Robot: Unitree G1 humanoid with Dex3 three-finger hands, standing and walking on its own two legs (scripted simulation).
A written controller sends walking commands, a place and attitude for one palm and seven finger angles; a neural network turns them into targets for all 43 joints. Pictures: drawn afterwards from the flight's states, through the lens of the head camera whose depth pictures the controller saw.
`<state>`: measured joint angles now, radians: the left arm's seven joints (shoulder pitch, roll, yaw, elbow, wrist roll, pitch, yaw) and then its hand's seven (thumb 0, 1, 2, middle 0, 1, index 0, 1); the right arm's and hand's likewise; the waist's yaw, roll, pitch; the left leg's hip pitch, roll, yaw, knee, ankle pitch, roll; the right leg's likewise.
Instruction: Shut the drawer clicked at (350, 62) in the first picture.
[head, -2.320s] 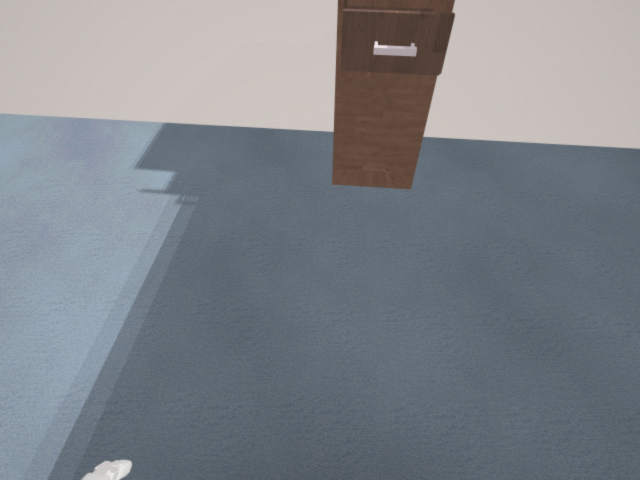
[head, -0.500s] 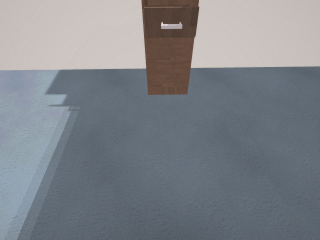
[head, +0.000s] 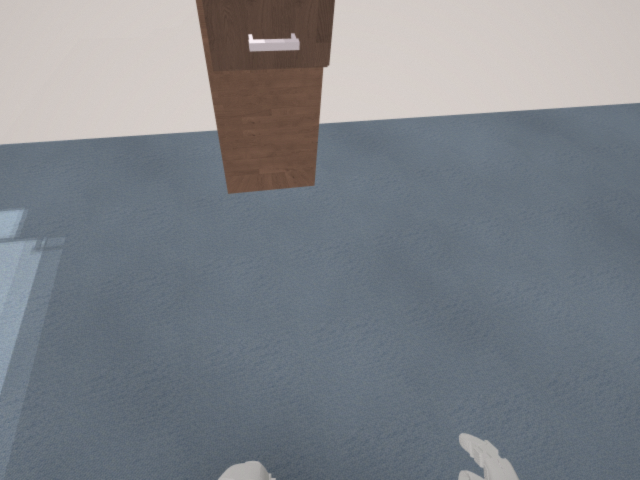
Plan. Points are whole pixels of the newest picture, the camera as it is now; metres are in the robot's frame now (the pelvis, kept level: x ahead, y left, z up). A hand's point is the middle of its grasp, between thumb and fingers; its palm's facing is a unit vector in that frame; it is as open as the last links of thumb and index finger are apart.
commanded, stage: walk to a spot facing it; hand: left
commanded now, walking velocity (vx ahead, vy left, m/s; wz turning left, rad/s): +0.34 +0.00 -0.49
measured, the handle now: (273, 41) +1.12 +0.26 -0.01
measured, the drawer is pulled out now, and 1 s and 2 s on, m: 0.17 0.17 0.17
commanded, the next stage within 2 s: turn to face it in 1.16 s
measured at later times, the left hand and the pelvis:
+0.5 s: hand (296, 305) +0.41 +0.09 -0.14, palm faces -0.37 -0.91 -0.20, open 7.3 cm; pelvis +0.20 -0.03 +0.00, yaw -16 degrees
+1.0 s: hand (270, 290) +0.45 +0.14 -0.17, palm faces -0.32 -0.93 -0.15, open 7.3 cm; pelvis +0.41 -0.04 +0.01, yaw -24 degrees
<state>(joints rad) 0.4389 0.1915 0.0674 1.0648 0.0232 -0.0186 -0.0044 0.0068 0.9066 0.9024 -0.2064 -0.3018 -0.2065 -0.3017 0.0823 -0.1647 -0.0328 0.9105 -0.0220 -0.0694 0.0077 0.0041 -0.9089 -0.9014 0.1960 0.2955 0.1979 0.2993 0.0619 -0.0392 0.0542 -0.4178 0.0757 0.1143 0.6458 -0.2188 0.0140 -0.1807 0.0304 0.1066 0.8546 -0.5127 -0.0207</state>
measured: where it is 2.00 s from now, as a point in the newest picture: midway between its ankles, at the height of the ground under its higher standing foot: (366, 373)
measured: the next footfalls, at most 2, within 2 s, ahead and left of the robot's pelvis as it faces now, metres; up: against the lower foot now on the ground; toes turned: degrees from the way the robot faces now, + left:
right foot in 0.48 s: +0.30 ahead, -0.16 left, +0.00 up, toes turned -24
left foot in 0.90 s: +0.52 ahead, +0.01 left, +0.00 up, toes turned -11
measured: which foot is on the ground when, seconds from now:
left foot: down 0.00-0.48, up 0.50-0.88, down 0.90-1.00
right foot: up 0.00-0.46, down 0.48-0.90, up 0.92-1.00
